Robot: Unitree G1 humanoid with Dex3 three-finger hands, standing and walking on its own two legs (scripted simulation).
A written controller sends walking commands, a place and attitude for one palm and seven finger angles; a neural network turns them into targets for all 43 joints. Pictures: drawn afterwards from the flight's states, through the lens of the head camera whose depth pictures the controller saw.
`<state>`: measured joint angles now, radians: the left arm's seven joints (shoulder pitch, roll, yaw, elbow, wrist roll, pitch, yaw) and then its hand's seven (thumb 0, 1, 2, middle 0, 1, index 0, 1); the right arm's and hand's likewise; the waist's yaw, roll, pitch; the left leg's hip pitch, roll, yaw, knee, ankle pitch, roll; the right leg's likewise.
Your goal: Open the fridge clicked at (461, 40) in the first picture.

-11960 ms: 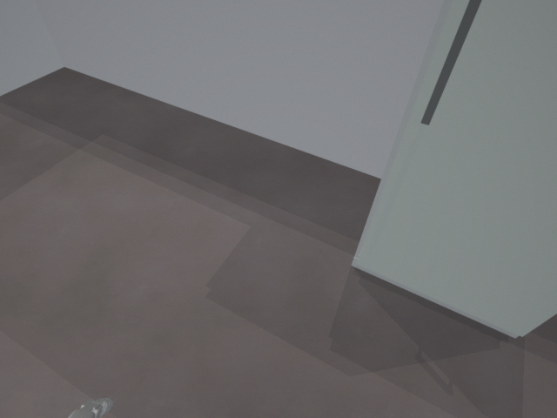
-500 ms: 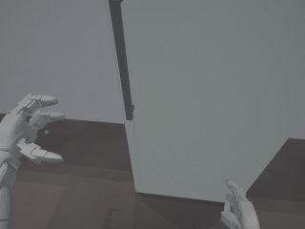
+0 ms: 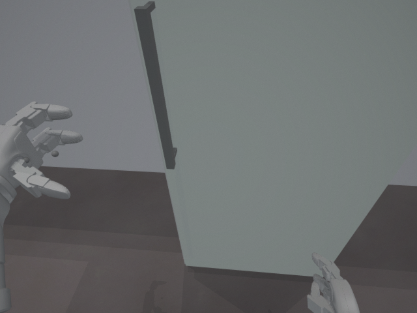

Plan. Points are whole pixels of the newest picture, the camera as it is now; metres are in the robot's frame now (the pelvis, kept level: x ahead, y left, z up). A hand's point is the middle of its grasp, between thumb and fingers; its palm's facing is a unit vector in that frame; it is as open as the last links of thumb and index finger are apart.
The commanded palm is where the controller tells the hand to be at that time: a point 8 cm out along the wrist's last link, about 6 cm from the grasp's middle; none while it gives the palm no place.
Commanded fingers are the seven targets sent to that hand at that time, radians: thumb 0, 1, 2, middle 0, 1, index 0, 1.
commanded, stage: raise the hand to about handle height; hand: left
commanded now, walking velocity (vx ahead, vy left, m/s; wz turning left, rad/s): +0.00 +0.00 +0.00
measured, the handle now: (162, 99) +0.47 +0.15 +0.21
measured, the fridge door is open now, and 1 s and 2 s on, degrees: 0 0 0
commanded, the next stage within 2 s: move the hooked fingers beside the handle in 0.30 s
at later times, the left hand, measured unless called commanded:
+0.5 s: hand (58, 153) +0.28 +0.27 +0.22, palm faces +0.12 -0.99 -0.08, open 14.0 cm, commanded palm +0.25 +0.31 +0.23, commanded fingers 0.00 -0.50 0.30 -0.30 -1.20 -0.30 -1.20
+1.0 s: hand (86, 138) +0.33 +0.25 +0.21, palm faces +0.07 -1.00 -0.05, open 14.0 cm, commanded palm +0.30 +0.30 +0.22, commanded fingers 0.00 -0.50 0.30 -0.30 -1.20 -0.30 -1.20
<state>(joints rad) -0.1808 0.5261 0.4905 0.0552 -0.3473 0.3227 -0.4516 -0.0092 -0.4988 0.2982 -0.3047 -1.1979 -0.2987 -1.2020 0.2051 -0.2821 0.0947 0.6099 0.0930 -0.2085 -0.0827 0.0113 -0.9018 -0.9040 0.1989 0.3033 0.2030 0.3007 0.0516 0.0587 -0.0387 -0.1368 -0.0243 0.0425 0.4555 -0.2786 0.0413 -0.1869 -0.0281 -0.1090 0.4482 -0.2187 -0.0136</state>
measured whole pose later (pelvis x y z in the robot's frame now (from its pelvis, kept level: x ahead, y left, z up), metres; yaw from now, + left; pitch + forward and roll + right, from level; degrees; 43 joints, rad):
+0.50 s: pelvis +0.00 -0.02 +0.00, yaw +1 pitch -3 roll +0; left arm -0.21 0.52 0.49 0.12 -0.33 0.33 -0.42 -0.01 -0.50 0.30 -0.31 -1.20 -0.30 -1.20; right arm 0.19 -0.27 0.10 0.62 0.10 -0.20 -0.09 0.01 -0.90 -0.90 0.20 0.30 0.20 0.30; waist 0.06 0.07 -0.04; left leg -0.13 -0.01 0.02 0.47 -0.29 0.02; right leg -0.18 -0.01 -0.13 0.46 -0.23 -0.03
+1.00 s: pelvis +0.00 -0.01 +0.00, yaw +0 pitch -2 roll +0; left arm -0.37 0.50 0.43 0.30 -0.28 0.25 -0.39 -0.01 -0.50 0.30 -0.31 -1.20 -0.30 -1.20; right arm 0.24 -0.29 0.08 0.62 0.10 -0.18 -0.10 0.01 -0.90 -0.90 0.20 0.30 0.20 0.30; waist 0.03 0.05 -0.03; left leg -0.16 -0.01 0.04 0.47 -0.28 0.02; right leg -0.21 -0.01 -0.11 0.46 -0.23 -0.03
